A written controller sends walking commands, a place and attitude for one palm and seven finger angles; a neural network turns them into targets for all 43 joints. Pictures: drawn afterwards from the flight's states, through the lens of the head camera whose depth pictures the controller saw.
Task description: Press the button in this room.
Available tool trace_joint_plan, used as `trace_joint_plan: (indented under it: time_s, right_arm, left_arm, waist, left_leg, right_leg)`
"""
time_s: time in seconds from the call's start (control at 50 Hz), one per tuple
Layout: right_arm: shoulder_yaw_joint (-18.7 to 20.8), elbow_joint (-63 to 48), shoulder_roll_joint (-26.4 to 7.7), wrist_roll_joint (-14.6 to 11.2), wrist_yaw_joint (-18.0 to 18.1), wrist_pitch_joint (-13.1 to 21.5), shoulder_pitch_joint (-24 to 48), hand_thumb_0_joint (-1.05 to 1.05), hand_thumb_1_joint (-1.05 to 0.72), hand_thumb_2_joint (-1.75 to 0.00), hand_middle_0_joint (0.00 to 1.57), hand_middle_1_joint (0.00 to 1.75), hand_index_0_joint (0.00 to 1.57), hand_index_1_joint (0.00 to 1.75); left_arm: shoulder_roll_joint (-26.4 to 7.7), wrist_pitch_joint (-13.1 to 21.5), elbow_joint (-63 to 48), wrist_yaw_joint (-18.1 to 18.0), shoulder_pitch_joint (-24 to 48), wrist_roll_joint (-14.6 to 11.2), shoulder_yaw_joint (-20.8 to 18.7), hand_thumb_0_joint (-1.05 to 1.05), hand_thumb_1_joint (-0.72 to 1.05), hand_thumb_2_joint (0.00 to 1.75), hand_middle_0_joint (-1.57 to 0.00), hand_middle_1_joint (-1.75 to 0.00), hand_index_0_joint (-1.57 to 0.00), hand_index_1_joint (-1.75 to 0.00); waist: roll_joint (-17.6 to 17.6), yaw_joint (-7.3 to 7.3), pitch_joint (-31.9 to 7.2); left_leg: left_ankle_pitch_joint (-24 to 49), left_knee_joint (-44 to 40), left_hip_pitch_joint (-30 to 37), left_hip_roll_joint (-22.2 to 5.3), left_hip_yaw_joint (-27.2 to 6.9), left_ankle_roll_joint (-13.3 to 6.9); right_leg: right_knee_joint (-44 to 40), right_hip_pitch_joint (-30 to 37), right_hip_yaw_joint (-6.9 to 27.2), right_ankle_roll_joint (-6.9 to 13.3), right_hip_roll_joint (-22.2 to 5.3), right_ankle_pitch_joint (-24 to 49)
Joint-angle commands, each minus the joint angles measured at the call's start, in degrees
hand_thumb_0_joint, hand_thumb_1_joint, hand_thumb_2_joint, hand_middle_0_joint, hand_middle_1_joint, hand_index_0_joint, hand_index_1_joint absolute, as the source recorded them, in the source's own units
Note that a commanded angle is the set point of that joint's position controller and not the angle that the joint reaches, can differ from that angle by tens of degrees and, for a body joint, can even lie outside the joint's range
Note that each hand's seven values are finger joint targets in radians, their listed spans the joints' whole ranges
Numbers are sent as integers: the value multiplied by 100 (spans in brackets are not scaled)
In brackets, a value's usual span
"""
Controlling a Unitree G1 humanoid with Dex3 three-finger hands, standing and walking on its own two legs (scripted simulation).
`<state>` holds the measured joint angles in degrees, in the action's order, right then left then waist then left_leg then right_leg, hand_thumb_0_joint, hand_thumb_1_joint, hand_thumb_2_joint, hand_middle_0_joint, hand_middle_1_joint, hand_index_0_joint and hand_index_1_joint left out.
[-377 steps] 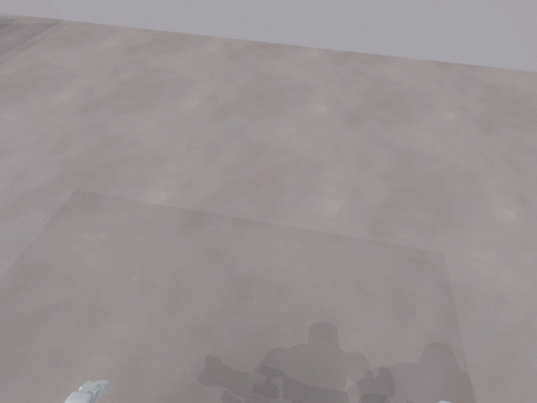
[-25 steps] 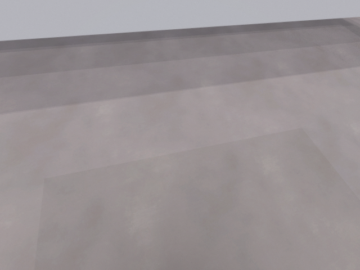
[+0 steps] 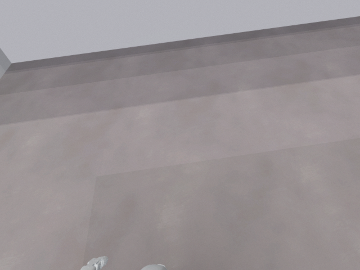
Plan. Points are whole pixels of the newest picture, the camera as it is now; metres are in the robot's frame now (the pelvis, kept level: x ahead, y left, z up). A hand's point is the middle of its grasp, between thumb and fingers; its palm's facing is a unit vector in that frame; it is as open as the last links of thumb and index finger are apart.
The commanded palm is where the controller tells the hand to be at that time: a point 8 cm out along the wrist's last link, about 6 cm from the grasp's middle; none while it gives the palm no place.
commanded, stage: turn or walk to find it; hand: left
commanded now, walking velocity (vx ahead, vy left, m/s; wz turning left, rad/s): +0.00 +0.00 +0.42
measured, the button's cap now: out of the picture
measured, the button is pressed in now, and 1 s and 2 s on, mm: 0 0 0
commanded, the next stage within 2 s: none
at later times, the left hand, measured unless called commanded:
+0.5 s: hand out of the picture -0.07 +0.24 -0.19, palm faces +0.28 -0.93 -0.23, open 7.4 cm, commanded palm none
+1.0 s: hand out of the picture -0.02 +0.22 -0.14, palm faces +0.39 -0.88 -0.28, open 7.4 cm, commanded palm none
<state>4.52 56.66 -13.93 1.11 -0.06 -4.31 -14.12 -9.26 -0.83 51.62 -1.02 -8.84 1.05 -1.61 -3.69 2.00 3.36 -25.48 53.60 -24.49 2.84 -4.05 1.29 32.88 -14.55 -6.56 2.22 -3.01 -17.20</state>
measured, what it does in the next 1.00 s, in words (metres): steps on the spot, turning left: left foot, then right foot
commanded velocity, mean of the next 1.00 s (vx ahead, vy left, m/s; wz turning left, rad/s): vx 0.00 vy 0.00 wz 0.42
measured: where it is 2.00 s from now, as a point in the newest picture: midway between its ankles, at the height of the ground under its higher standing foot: outside the picture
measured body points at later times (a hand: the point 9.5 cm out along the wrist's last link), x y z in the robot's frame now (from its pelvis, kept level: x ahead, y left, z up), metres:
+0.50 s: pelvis -0.04 +0.03 -0.01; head -0.02 +0.07 +0.44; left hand -0.09 +0.29 -0.17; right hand +0.11 -0.19 -0.13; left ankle -0.08 +0.13 -0.74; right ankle +0.00 -0.09 -0.71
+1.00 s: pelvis -0.06 -0.01 +0.00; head -0.02 -0.03 +0.45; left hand -0.04 +0.26 -0.12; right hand +0.06 -0.23 -0.17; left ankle -0.09 +0.12 -0.72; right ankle -0.01 -0.10 -0.74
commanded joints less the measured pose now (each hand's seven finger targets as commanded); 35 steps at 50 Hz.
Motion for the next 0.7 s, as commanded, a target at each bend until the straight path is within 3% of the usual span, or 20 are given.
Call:
trace_joint_plan:
  time_s: [0.0, 0.06, 0.14, 0.22, 0.3, 0.34, 0.36, 0.38, 0.4, 0.42, 0.44, 0.48, 0.52, 0.54, 0.62, 0.68]
  right_arm:
    - [160, -299, -404, 52, -91, 76, -123, 0, -90, -90, 20, 30, 20, 30]
    - [145, -228, -360, 33, -97, 59, -194, 0, -90, -90, 20, 30, 20, 30]
    - [107, -285, -371, 23, -87, 54, 153, 0, -90, -90, 20, 30, 20, 30]
    - [34, -319, -291, 0, -79, 85, 359, 0, -90, -90, 20, 30, 20, 30]
    - [-36, -406, -216, -63, -65, 180, 510, 0, -90, -90, 20, 30, 20, 30]
    - [-51, -375, -214, -80, -44, 229, 320, 0, -90, -90, 20, 30, 20, 30]
    - [-44, -328, -226, -69, -39, 252, 123, 0, -90, -90, 20, 30, 20, 30]
    - [-25, -272, -364, -64, -49, 303, -104, 0, -90, -90, 20, 30, 20, 30]
    - [64, -255, -791, -22, -34, 360, -273, 0, -90, -90, 20, 30, 20, 30]
    - [175, -291, -1267, 0, 11, 349, -375, 0, -90, -90, 20, 30, 20, 30]
    - [159, -247, -1321, -3, 29, 298, -417, 0, -90, -90, 20, 30, 20, 30]
    - [80, -281, -1008, 16, 143, 343, 11, 0, -90, -90, 20, 30, 20, 30]
    - [-2, -413, -860, -1, 149, 375, 400, 0, -90, -90, 20, 30, 20, 30]
    - [-8, -432, -823, -21, 148, 402, 377, 0, -90, -90, 20, 30, 20, 30]
    - [28, -373, -837, -32, 146, 431, 73, 0, -90, -90, 20, 30, 20, 30]
    - [52, -363, -823, -7, 135, 408, -42, 0, -90, -90, 20, 30, 20, 30]
  left_arm:
    - [-1011, 138, -384, -89, 140, -13, -256, 0, 90, 90, -20, -30, -20, -30]
    - [-1005, 168, -287, -99, -137, -14, -250, 0, 90, 90, -20, -30, -20, -30]
    - [-1066, 164, -102, -113, -546, 12, -280, 0, 90, 90, -20, -30, -20, -30]
    - [-1246, 134, 1, -105, -700, 55, -326, 0, 90, 90, -20, -30, -20, -30]
    - [-1406, 93, 115, -90, -781, 91, -387, 0, 90, 90, -20, -30, -20, -30]
    - [-1420, 77, 174, -78, -712, 81, -400, 0, 90, 90, -20, -30, -20, -30]
    - [-1435, 57, 170, -68, -646, 57, -402, 0, 90, 90, -20, -30, -20, -30]
    - [-1358, 25, 148, -56, -595, 8, -391, 0, 90, 90, -20, -30, -20, -30]
    - [-1100, -22, 48, -41, -623, -52, -350, 0, 90, 90, -20, -30, -20, -30]
    - [-747, -63, -178, -14, -421, -38, -235, 0, 90, 90, -20, -30, -20, -30]
    - [-905, -127, -224, -25, -128, 6, -218, 0, 90, 90, -20, -30, -20, -30]
    - [-887, -179, -73, -13, -24, 21, -276, 0, 90, 90, -20, -30, -20, -30]
    - [-940, -147, 61, 31, -250, -7, -283, 0, 90, 90, -20, -30, -20, -30]
    - [-938, -122, 107, 53, -310, -5, -287, 0, 90, 90, -20, -30, -20, -30]
    - [-901, -114, 83, 17, -246, -15, -261, 0, 90, 90, -20, -30, -20, -30]
    - [-854, -120, -50, -5, -27, -27, -251, 0, 90, 90, -20, -30, -20, -30]
  waist:
    - [1123, -36, 66]
    - [1238, -112, -70]
    - [1190, -319, -116]
    - [1207, -419, -277]
    - [1467, -509, -483]
    - [1413, -380, -620]
    - [1365, -250, -681]
    - [977, -93, -792]
    - [-272, 13, -838]
    - [-1557, 104, -596]
    - [-950, 162, -494]
    - [-1080, 18, -230]
    - [-748, -180, -189]
    - [-520, -185, -253]
    - [-257, -118, -464]
    - [-349, -51, -358]
  left_leg:
    - [527, 1716, -679, -354, 21, 130]
    - [757, 1657, -743, -430, 136, 265]
    - [500, 1101, -712, -554, 229, 333]
    - [64, 165, -411, -588, 467, 306]
    - [-198, -923, 151, -544, 758, 193]
    - [76, -1653, 554, -501, 870, 140]
    - [603, -2166, 979, -458, 951, 113]
    - [1334, -2944, 1618, -530, 821, 40]
    - [1911, -3490, 2261, -1367, -368, -284]
    - [3585, -3711, 2377, -2513, -1735, -869]
    - [3522, -3655, 1895, -2684, -1382, -1110]
    - [3586, -3624, 1698, -2121, -1104, -983]
    - [3887, -3488, 1719, -1778, -657, -971]
    - [3982, -3460, 1760, -1664, -568, -932]
    - [4315, -3415, 2202, -1612, -668, -978]
    - [4104, -3435, 2065, -1633, -922, -1066]
  right_leg:
    - [-1832, -18, 1003, 261, -1422, 441]
    - [-1769, 403, 646, 240, -1381, 778]
    - [-1727, 720, 703, 404, -1621, 980]
    - [-1563, 939, 578, 548, -1774, 1389]
    - [-1200, 976, 478, 644, -1917, 2059]
    - [-874, 931, 324, 521, -1904, 2268]
    - [-637, 700, 100, 333, -1806, 2069]
    - [-144, 280, -142, 49, -1638, 1709]
    - [863, -691, -445, -321, -1081, 495]
    - [1915, -1892, -378, -668, -447, -1821]
    - [2481, -1636, 128, -576, -495, -1749]
    - [2950, -1840, 441, -618, -479, -1187]
    - [3128, -1759, 478, -654, -408, -716]
    - [3147, -1694, 443, -672, -362, -584]
    - [2962, -1738, 518, -791, -300, -450]
    - [2560, -1606, 553, -806, -255, -608]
